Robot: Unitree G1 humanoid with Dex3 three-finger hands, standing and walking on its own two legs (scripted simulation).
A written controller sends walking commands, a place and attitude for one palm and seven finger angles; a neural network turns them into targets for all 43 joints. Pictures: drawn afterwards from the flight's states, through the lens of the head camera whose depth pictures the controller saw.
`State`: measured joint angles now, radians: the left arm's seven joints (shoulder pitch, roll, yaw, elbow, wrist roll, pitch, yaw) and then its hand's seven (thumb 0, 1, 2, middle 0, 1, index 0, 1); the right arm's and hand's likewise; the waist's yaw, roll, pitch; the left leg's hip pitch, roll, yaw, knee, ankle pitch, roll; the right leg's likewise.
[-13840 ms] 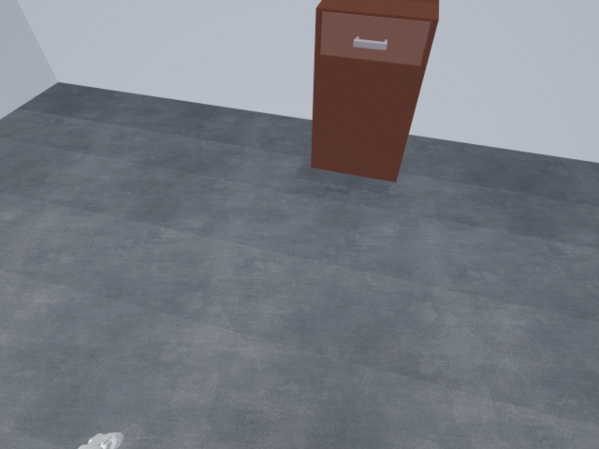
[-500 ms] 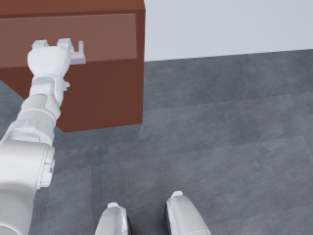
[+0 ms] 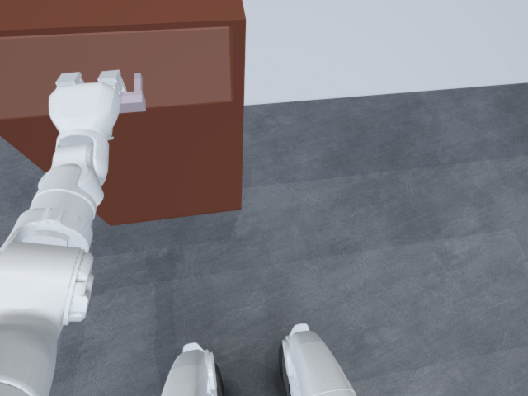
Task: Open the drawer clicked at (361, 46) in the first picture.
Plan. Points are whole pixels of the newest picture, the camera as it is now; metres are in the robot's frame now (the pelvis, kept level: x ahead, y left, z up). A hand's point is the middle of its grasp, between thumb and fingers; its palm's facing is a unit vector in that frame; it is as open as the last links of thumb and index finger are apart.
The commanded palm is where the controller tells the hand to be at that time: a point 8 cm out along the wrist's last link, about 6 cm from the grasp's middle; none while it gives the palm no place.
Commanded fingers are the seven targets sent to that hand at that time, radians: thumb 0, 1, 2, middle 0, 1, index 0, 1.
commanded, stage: pull the drawer open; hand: left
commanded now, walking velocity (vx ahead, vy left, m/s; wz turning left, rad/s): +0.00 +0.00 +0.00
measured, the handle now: (101, 93) +0.59 +0.19 +0.01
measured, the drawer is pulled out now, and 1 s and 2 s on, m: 0.00 0.12 0.24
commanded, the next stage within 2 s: none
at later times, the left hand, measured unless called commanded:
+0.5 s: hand (101, 165) +0.47 +0.19 -0.01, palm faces -0.04 -0.04 -1.00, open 5.6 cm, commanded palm +0.44 +0.18 +0.04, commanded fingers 0.00 0.90 0.90 -0.40 -1.35 -0.40 -1.35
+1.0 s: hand (101, 198) +0.42 +0.19 -0.01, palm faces -0.03 -0.03 -1.00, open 5.6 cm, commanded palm +0.38 +0.19 +0.04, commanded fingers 0.00 0.90 0.90 -0.40 -1.35 -0.40 -1.35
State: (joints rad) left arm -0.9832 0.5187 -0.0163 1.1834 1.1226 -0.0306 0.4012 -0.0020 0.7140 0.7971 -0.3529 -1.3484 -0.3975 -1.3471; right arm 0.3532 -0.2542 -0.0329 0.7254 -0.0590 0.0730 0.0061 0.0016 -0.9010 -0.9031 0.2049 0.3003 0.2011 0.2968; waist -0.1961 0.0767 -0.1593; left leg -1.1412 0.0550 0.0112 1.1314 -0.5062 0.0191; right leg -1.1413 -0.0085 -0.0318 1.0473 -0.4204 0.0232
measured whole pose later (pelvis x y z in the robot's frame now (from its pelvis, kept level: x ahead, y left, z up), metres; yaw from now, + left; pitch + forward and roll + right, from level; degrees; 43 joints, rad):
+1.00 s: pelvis +0.01 -0.01 +0.03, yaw +1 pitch +22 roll -1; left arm -0.54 0.32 -0.09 0.93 1.13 -0.02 0.54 0.00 0.72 0.81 -0.33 -1.35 -0.39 -1.35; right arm 0.26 -0.23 -0.08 0.72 -0.04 0.10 0.00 0.00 -0.90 -0.90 0.20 0.30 0.20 0.30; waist -0.05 0.06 -0.18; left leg -0.89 0.04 0.03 1.00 -0.48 0.00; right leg -0.92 -0.02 -0.02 0.96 -0.42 0.01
